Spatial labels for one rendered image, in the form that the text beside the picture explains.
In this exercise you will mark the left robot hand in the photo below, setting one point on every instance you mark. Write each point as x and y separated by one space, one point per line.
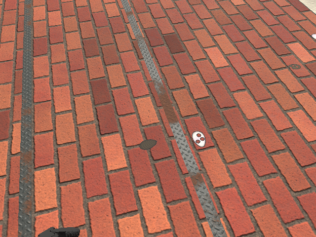
60 232

